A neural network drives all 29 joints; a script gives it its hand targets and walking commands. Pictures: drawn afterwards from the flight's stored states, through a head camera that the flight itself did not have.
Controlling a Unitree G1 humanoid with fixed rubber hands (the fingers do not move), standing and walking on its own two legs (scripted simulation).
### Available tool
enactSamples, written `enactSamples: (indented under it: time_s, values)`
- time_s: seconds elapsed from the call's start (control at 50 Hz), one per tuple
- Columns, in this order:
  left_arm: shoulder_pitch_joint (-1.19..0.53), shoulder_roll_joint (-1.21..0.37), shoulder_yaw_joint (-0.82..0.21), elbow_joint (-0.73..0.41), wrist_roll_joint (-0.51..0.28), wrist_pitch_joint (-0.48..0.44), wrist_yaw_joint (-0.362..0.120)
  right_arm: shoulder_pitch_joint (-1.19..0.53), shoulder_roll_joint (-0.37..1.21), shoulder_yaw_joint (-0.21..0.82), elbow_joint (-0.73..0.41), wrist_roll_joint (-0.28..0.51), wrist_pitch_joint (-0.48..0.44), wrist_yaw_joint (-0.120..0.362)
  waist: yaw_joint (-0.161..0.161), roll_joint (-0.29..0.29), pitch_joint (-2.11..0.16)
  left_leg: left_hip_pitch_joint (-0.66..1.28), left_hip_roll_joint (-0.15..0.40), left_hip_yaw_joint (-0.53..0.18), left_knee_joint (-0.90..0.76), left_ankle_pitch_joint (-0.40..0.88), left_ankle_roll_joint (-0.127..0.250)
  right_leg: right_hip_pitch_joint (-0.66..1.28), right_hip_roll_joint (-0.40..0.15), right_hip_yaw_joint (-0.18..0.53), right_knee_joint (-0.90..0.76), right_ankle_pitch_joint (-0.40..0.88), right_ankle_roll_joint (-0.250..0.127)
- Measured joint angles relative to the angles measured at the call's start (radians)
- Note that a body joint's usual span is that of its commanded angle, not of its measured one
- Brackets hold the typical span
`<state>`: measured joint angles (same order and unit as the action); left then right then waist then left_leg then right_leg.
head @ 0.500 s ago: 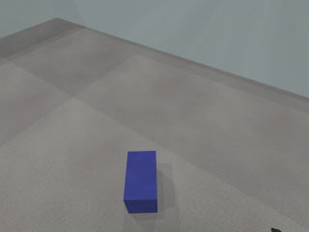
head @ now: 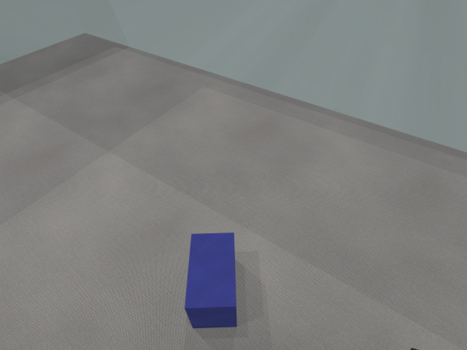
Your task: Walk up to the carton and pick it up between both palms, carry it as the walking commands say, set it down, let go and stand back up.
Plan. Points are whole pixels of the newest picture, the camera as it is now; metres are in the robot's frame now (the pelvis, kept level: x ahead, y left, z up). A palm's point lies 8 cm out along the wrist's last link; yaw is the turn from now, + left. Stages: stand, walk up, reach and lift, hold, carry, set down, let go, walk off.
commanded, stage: walk up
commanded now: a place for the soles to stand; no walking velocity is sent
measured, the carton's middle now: (213, 279) +0.55 +0.08 -0.64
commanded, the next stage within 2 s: reach and lift in 1.60 s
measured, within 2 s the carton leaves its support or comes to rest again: neither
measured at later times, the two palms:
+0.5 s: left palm out of the picture +0.10 +0.34 -0.10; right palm (399, 347) +0.16 -0.27 -0.08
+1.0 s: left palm out of the picture +0.14 +0.33 -0.09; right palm (407, 349) +0.16 -0.29 -0.09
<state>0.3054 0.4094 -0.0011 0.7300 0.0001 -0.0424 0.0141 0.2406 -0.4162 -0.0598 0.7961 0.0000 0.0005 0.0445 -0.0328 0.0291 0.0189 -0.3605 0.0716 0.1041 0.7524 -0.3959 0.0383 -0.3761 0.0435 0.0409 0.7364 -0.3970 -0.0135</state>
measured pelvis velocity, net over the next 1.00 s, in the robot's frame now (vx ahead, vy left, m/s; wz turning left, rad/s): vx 0.06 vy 0.03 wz -0.03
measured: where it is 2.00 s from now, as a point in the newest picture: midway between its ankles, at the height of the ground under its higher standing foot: outside the picture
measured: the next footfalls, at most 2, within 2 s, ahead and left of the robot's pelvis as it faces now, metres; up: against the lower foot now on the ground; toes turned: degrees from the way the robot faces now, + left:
left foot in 0.34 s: +0.14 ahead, +0.12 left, +0.00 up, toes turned +0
right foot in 0.68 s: +0.13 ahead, -0.13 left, +0.00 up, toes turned +8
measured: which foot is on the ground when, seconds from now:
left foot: down 0.00-0.10, up 0.12-0.32, down 0.34-1.00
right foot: down 0.00-0.38, up 0.40-0.66, down 0.68-1.00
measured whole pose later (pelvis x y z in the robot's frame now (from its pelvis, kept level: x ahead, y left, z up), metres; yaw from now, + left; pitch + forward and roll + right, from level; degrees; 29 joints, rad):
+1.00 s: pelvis +0.06 +0.03 -0.01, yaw -2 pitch -2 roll -1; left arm 0.32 0.41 0.00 0.73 0.00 -0.06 0.02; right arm 0.20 -0.41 -0.06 0.80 0.00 0.00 0.04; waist 0.01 0.03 0.07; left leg -0.40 0.05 0.12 0.78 -0.35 0.05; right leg -0.36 -0.01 0.05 0.75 -0.36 0.01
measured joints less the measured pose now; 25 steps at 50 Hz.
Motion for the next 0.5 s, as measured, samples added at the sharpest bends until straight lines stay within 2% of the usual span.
enactSamples:
  time_s: [0.1,0.14,0.18,0.22,0.28,0.34,0.38,0.4,0.46,0.5]
  values:
    - [0.059,0.016,0.000,0.000,0.000,-0.020,-0.010,0.032,-0.023,0.000,0.000,0.000,0.000,0.000,0.000,0.000,-0.043,0.003,0.014,0.000,0.004,-0.018,-0.004,0.000,0.014,0.000,0.004,-0.015,-0.003]
    - [0.087,0.022,0.000,0.000,0.000,-0.036,-0.010,0.034,-0.031,0.000,0.000,0.000,0.000,0.000,0.002,-0.003,-0.049,-0.023,0.008,-0.004,0.092,-0.059,-0.004,0.001,0.014,0.001,0.005,0.026,-0.015]
    - [0.111,0.020,0.000,0.000,0.000,-0.043,-0.010,0.029,-0.039,0.000,0.000,0.000,0.000,0.000,0.010,-0.002,-0.048,-0.075,-0.004,-0.011,0.197,-0.081,-0.004,0.000,0.011,0.006,0.005,0.010,-0.016]
    - [0.126,0.021,0.000,0.000,0.000,-0.046,-0.010,0.017,-0.043,0.000,0.000,0.000,-0.003,0.000,0.018,-0.001,-0.032,-0.118,-0.011,-0.012,0.231,-0.083,-0.004,0.001,0.006,0.010,0.004,-0.002,-0.016]
    - [0.136,0.026,0.000,0.000,0.000,-0.046,-0.010,-0.006,-0.037,0.000,-0.001,0.000,-0.009,0.000,0.031,0.000,0.008,-0.152,-0.011,-0.012,0.183,-0.084,-0.004,0.008,0.001,0.009,0.004,-0.010,-0.016]
    - [0.146,0.029,0.000,0.000,0.000,-0.045,-0.009,-0.027,-0.020,0.001,-0.001,0.000,-0.014,0.000,0.044,0.000,0.032,-0.152,-0.011,-0.013,0.059,-0.068,-0.003,0.009,0.001,0.009,0.005,-0.019,-0.008]
    - [0.141,0.029,0.000,0.000,0.000,-0.038,-0.009,-0.035,-0.006,0.001,-0.001,0.000,-0.027,0.000,0.045,-0.006,0.051,-0.135,-0.019,-0.009,0.005,0.116,0.011,0.010,-0.007,0.009,0.031,-0.026,-0.003]
    - [0.130,0.024,0.000,0.000,0.000,-0.035,-0.008,-0.037,0.000,0.000,0.000,0.000,-0.032,0.000,0.045,-0.007,0.069,-0.121,-0.024,-0.008,0.011,0.128,0.018,0.010,-0.009,0.009,0.073,-0.025,-0.003]
    - [0.099,0.011,0.000,0.000,0.000,-0.030,-0.002,-0.034,0.023,0.001,0.000,0.000,-0.033,-0.001,0.045,-0.007,0.094,-0.059,-0.025,-0.007,0.007,0.075,0.031,0.009,-0.006,0.009,0.187,-0.088,-0.003]
    - [0.080,0.011,0.000,-0.001,0.000,-0.029,-0.002,-0.032,0.034,0.000,0.000,0.000,-0.033,-0.002,0.046,-0.007,0.084,-0.039,-0.022,-0.006,0.003,0.063,0.033,0.009,-0.014,0.010,0.192,-0.109,-0.003]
